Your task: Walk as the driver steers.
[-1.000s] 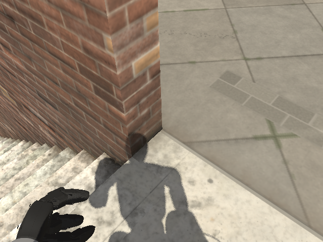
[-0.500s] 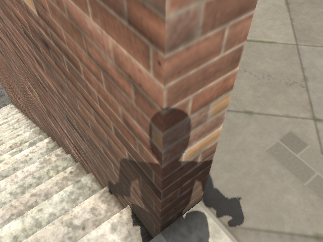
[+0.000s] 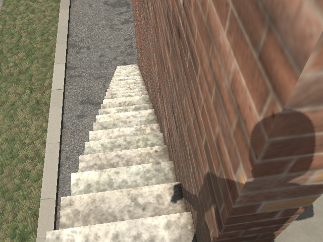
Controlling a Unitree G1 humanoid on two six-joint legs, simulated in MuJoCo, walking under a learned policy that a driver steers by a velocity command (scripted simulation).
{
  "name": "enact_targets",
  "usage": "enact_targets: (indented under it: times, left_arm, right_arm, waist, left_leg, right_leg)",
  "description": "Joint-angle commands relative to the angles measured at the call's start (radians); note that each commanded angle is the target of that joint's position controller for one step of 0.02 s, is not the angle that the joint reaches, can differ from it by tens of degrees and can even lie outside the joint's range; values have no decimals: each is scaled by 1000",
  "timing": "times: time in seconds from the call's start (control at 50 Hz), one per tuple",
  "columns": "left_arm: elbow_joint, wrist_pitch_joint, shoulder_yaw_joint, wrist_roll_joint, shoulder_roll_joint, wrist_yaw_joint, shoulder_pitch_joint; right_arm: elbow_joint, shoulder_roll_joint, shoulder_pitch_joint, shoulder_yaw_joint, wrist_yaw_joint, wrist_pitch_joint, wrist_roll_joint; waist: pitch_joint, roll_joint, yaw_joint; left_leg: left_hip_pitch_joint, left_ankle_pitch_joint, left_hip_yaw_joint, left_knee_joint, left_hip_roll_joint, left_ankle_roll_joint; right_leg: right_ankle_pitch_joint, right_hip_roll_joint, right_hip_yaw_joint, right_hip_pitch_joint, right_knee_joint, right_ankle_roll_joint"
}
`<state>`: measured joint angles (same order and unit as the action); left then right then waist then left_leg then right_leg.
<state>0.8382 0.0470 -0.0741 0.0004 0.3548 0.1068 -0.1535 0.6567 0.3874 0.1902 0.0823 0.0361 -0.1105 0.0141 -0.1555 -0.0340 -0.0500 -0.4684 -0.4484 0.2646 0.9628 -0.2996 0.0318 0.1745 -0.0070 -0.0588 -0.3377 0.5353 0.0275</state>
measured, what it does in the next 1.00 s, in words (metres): steps to the left, turning left: left foot, then right foot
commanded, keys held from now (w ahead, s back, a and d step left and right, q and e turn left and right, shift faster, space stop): w+q+shift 0.50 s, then w+shift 0.04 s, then w+e+shift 0.46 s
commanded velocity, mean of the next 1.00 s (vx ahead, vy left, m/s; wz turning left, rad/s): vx -0.01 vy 0.37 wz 0.44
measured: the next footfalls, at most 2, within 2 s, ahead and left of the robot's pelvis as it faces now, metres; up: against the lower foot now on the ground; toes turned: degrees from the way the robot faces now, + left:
left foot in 0.32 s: -0.08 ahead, +0.27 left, +0.00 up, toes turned +18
right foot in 0.72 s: -0.13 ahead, +0.11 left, +0.00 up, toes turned +27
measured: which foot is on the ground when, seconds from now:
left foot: up 0.00-0.30, down 0.32-0.70, up 0.72-0.96, down 0.98-1.00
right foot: down 0.00-0.32, up 0.34-0.70, down 0.72-0.98, up 1.00-1.00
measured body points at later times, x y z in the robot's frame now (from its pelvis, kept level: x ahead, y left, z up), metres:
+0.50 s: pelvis -0.13 +0.12 +0.01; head -0.12 +0.17 +0.45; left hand -0.21 +0.44 -0.13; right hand +0.08 -0.04 -0.10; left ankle -0.12 +0.26 -0.72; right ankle -0.09 +0.01 -0.61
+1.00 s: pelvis -0.20 +0.26 +0.01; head -0.17 +0.26 +0.46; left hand -0.29 +0.56 -0.10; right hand -0.02 +0.05 -0.12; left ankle -0.26 +0.37 -0.73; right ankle -0.17 +0.09 -0.72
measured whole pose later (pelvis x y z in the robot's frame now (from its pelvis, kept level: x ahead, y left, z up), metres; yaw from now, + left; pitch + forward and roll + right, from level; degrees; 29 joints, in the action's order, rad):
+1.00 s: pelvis -0.20 +0.26 +0.01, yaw +19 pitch +3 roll +1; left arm 0.82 -0.02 -0.09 0.06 0.33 0.04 -0.36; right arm 0.75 0.27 0.28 0.05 0.02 -0.09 0.02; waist 0.00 -0.01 0.08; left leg -0.27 -0.27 0.05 0.49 -0.04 -0.05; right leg 0.41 0.03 -0.16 -0.30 0.60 0.01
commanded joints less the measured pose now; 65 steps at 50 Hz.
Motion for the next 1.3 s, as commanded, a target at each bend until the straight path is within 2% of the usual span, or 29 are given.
enact_targets:
  times: [0.02, 0.1, 0.18, 0.28, 0.32, 0.36, 0.38, 0.4, 0.44, 0.46, 0.48, 0.5, 0.52, 0.54, 0.56, 0.58, 0.68, 0.72, 0.74, 0.8, 0.86, 0.94, 0.96, 0.98, 1.0, 1.02, 1.06, 1.16, 1.3]
  left_arm:
    - [-43, -42, -51, -16, 185, -9, -7]
    - [7, -20, -45, 29, 128, -19, -101]
    - [41, -22, -80, 49, 214, -12, -97]
    - [78, 3, -117, 46, 271, -22, -114]
    - [78, 4, -105, 20, 212, -10, -85]
    - [-4, 33, -62, -1, 59, 21, 50]
    - [0, 57, -62, -21, 80, 28, 74]
    - [71, 4, -81, -96, 149, 70, -77]
    - [141, -40, -90, -52, 166, 75, -214]
    - [137, 3, -77, 13, 142, 40, -176]
    - [70, -143, -49, 53, 100, -2, -327]
    - [86, -104, -77, 39, 163, -3, -182]
    - [-11, -169, -26, 56, 94, -30, -174]
    - [-6, -190, -26, 57, 92, -44, -176]
    - [3, -188, -8, 49, 73, -80, -254]
    - [75, -71, -43, 3, 136, -49, -199]
    - [95, 20, -37, 14, 86, -13, -337]
    - [120, 22, -52, 39, 162, -16, -387]
    - [80, 30, -61, 36, 221, -24, -298]
    - [17, -3, -48, 33, 141, -29, -67]
    - [-6, -18, -67, 31, 155, -49, -126]
    - [-46, -5, -87, 11, 175, -68, -187]
    - [-95, -102, -34, 85, 63, -85, -243]
    - [-94, -133, 12, 77, -24, -81, -221]
    - [-160, -159, 67, 73, -173, -75, -300]
    - [-152, -193, 45, 68, -53, -84, -234]
    - [-144, -171, 7, 45, 83, -69, -198]
    - [-237, -107, 72, 10, -80, -161, -44]
    - [-224, -43, 18, 32, 32, -175, -132]
  right_arm:
    - [-91, 191, -1, 35, 24, -52, 58]
    - [-41, 82, -1, 6, 64, -49, 36]
    - [-102, -20, -83, -29, 75, -55, -9]
    - [-134, -56, -64, -40, 58, -40, 16]
    - [-73, -23, 82, -12, 69, -32, 31]
    - [-45, 232, 93, 27, 105, -8, 41]
    - [-45, 161, -28, 6, 106, -2, 33]
    - [38, 75, 73, -19, 135, -24, 35]
    - [4, 55, -32, -16, 135, -43, 7]
    - [-75, 29, -203, -11, 90, -8, 22]
    - [-122, -8, -169, -16, 106, 63, -3]
    - [-95, 45, -127, -15, 105, 158, -5]
    - [-114, 11, -163, -23, 69, 145, -46]
    - [-118, -4, -196, -39, 61, 144, -34]
    - [-170, -15, -231, -38, 46, 135, -36]
    - [-81, 25, -83, -5, 39, 57, 42]
    - [22, -65, 78, -49, 26, 10, 41]
    - [13, -66, 58, -46, 23, 5, 32]
    - [-23, -26, 25, -33, 17, 9, 82]
    - [12, 0, 30, -20, 26, 33, 77]
    - [18, -89, -13, -57, 29, 48, 51]
    - [17, -101, 59, -46, -37, 49, 46]
    - [61, 9, 151, 9, -3, 14, -22]
    - [18, 50, 138, 32, -14, 19, -29]
    - [-11, 163, 196, 59, -46, 51, -33]
    - [-38, 136, 167, 58, -62, 93, 50]
    - [-77, -3, -29, 27, -56, 148, -17]
    - [-66, 44, 70, 25, -124, 180, 19]
    - [-48, 28, 77, 32, -91, 249, 51]
  waist:
    - [165, 158, 11]
    - [148, 123, 53]
    - [91, 327, 59]
    - [211, 440, 49]
    - [280, 297, -31]
    - [170, -455, -146]
    - [107, -444, -64]
    - [166, -391, 1]
    - [240, -244, 85]
    - [220, -202, 91]
    - [162, -216, 230]
    - [191, -80, 85]
    - [201, -149, 145]
    - [179, -122, 169]
    - [227, -61, 186]
    - [335, -133, 39]
    - [219, -151, 41]
    - [127, 213, 92]
    - [7, 249, 60]
    - [-32, 97, -50]
    - [-6, 163, 36]
    - [106, 284, 75]
    - [315, 58, 153]
    - [337, 96, 103]
    - [475, -160, 151]
    - [267, -150, 87]
    - [228, -34, 144]
    - [274, 4, 28]
    - [239, -36, 69]
  left_leg:
    - [-83, -58, -31, 582, 228, 46]
    - [-122, 123, -62, 592, 211, 59]
    - [-37, 100, -183, 61, 327, 61]
    - [166, 35, -309, -317, 351, 10]
    - [312, 48, -285, -462, 300, -41]
    - [159, 103, 231, -806, 515, -249]
    - [83, 126, 168, -784, 482, -274]
    - [145, 346, 28, -634, 368, -303]
    - [199, 771, -10, -486, 342, -314]
    - [142, 617, -43, -524, 370, -274]
    - [-223, 272, 215, -541, 460, -217]
    - [94, -250, 516, -654, 575, -147]
    - [9, -183, 411, -747, 540, -195]
    - [-52, -107, 369, -749, 495, -210]
    - [-2, 35, 254, -736, 434, -172]
    - [271, 49, 98, -684, 331, -208]
    - [210, 52, 137, -720, 373, -222]
    - [-178, -8, -102, -293, 179, -80]
    - [-269, 23, -240, -66, 175, -22]
    - [19, 239, -166, 194, 249, -6]
    - [30, 148, -260, -149, 227, -3]
    - [261, 179, -314, -583, 169, 8]
    - [423, 450, -218, -545, 228, -132]
    - [538, 501, -159, -547, 331, -260]
    - [732, 1037, 125, -512, 645, -609]
    - [503, 982, 241, -661, 765, -604]
    - [310, 721, -34, -699, 585, -396]
    - [483, 872, -234, -641, 561, -314]
    - [467, 981, -270, -636, 687, -275]
  right_leg:
    - [-505, 566, -372, 33, -294, -332]
    - [-185, 288, -22, 112, -181, -152]
    - [77, 315, 44, 57, -261, -121]
    - [36, 417, 92, 67, -255, -95]
    - [211, 357, 139, -10, -60, -43]
    - [563, 27, 205, -381, 503, 37]
    - [498, 51, 95, -354, 663, 4]
    - [442, -20, 99, -293, 706, -33]
    - [364, -18, 78, -244, 854, -70]
    - [234, 46, 107, -222, 805, -50]
    - [198, 19, 67, -16, 1023, -56]
    - [89, 26, -134, -446, 1047, 78]
    - [187, 42, 17, -310, 989, 20]
    - [190, 28, 72, -221, 856, 17]
    - [208, 34, 133, -103, 595, -1]
    - [268, -15, 150, -127, 364, -30]
    - [268, 25, 135, 131, -34, -151]
    - [420, 322, -331, 334, -312, -249]
    - [424, 528, -614, 123, -446, -340]
    - [387, 314, -361, -202, -405, -226]
    - [174, 141, -153, -42, -256, -141]
    - [-152, 153, -240, 41, -95, -133]
    - [55, 156, -280, 23, -173, -204]
    - [193, 114, -262, -80, -60, -206]
    - [509, -118, 14, -269, 246, -73]
    - [537, -46, 26, -348, 548, 7]
    - [384, 9, 56, -261, 771, 23]
    - [183, 71, 40, -325, 594, 101]
    - [128, 76, -92, -336, 692, 118]
Keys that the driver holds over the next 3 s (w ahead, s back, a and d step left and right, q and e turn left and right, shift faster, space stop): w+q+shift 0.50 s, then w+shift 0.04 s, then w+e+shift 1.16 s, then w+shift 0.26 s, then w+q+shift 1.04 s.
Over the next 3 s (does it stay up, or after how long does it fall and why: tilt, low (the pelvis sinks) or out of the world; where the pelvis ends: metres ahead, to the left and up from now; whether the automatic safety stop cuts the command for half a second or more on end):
stays up -0.29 -0.10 0.02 its command is cut before an obstacle from the start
